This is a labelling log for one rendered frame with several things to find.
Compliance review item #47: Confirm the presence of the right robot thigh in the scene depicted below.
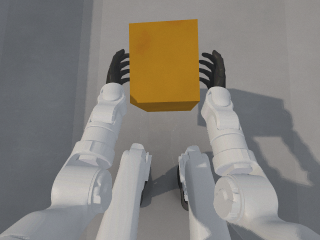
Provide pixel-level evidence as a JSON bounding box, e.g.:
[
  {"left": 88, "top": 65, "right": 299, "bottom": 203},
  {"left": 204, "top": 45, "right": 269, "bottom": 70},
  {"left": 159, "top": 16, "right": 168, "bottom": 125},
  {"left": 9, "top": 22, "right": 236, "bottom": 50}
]
[{"left": 178, "top": 150, "right": 231, "bottom": 240}]

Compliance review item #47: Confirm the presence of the robot right upper arm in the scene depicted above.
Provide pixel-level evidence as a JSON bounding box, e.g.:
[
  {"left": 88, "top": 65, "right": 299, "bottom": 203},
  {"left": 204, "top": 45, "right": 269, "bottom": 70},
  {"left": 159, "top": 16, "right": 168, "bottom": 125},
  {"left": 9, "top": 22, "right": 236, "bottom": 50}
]
[{"left": 213, "top": 174, "right": 320, "bottom": 240}]

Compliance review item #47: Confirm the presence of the robot left forearm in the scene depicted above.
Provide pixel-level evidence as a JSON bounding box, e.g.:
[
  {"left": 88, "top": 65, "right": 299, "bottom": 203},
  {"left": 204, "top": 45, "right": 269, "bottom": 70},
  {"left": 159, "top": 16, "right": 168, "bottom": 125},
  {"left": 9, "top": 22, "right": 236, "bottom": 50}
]
[{"left": 51, "top": 82, "right": 127, "bottom": 201}]

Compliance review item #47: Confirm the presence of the robot left shin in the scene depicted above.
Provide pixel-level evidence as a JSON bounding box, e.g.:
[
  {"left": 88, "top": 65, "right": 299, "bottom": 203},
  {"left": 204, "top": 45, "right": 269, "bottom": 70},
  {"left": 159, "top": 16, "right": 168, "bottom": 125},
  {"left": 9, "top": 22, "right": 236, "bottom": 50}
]
[{"left": 120, "top": 143, "right": 146, "bottom": 190}]

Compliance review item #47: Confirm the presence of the robot right forearm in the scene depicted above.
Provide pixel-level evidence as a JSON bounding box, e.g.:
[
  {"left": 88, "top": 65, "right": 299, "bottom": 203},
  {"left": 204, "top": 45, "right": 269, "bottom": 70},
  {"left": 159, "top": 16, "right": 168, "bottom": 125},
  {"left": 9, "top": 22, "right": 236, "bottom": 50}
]
[{"left": 201, "top": 86, "right": 279, "bottom": 207}]

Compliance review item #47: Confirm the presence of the robot left upper arm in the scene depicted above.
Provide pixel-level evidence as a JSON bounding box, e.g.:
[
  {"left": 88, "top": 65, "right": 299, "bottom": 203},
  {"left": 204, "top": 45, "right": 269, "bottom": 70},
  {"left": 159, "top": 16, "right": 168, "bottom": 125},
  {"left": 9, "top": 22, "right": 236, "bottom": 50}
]
[{"left": 0, "top": 165, "right": 112, "bottom": 240}]

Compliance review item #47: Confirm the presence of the carton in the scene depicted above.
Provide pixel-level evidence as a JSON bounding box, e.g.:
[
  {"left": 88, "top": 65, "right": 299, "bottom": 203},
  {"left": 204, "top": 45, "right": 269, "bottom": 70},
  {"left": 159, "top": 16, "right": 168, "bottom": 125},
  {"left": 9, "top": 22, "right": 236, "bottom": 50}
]
[{"left": 129, "top": 19, "right": 200, "bottom": 112}]

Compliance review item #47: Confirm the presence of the robot left hand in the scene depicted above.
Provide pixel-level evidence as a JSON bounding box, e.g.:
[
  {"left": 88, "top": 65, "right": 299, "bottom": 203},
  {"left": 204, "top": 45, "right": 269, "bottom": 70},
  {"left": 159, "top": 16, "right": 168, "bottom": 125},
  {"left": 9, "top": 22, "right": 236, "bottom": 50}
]
[{"left": 106, "top": 49, "right": 130, "bottom": 85}]

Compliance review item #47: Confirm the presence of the robot right hand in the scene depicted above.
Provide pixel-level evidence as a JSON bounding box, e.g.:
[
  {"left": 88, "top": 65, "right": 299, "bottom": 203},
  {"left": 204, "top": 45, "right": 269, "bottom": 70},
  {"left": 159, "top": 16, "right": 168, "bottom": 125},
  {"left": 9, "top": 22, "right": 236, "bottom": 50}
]
[{"left": 199, "top": 50, "right": 226, "bottom": 90}]

